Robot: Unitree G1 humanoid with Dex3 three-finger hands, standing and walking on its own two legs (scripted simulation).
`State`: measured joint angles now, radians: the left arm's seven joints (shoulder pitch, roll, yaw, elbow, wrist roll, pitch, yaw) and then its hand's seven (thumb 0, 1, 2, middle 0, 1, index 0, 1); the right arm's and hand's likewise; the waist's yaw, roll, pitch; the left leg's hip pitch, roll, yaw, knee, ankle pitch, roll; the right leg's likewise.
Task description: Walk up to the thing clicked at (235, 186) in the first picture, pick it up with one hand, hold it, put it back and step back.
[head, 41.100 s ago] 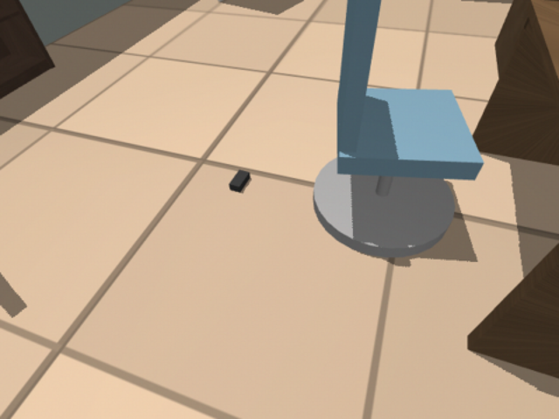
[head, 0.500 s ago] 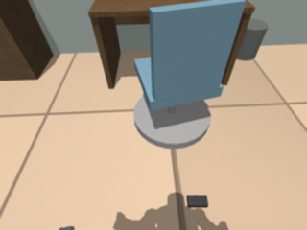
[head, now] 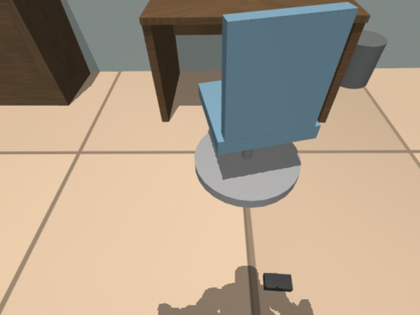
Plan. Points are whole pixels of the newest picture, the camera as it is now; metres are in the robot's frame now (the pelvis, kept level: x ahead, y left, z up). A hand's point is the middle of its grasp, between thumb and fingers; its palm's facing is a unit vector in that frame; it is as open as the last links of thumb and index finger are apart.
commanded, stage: walk up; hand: right
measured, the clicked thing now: (277, 282) +0.41 -0.25 -0.76
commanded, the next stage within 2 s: stand in 0.48 s
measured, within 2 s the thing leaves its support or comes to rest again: neither
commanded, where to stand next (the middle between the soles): +0.03 -0.01 m, yaw -1 degrees
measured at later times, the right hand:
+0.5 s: hand out of the picture +0.09 -0.25 -0.15, palm faces -0.04 +0.94 -0.34, open 7.4 cm
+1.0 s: hand out of the picture +0.07 -0.25 -0.16, palm faces -0.04 +0.94 -0.34, open 7.4 cm
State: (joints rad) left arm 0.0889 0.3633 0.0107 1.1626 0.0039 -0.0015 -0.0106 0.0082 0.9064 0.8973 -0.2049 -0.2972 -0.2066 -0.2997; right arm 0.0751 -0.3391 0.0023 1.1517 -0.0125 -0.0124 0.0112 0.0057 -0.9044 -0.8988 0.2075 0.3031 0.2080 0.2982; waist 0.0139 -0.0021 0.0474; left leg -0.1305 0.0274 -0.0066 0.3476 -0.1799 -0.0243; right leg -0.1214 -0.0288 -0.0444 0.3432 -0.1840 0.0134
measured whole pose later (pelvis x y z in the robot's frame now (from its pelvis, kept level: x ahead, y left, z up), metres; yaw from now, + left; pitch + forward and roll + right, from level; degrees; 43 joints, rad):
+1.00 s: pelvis +0.00 +0.00 +0.00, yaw +0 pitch -2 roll +0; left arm 0.08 0.35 0.00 1.15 0.01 0.00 -0.01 0.01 0.91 0.90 -0.21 -0.30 -0.21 -0.30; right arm 0.11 -0.35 0.01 1.14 -0.01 0.00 0.01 0.01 -0.90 -0.90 0.21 0.30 0.21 0.30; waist 0.01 0.00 0.04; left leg -0.12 0.02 -0.01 0.32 -0.16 -0.02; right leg -0.11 -0.03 -0.05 0.30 -0.16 0.02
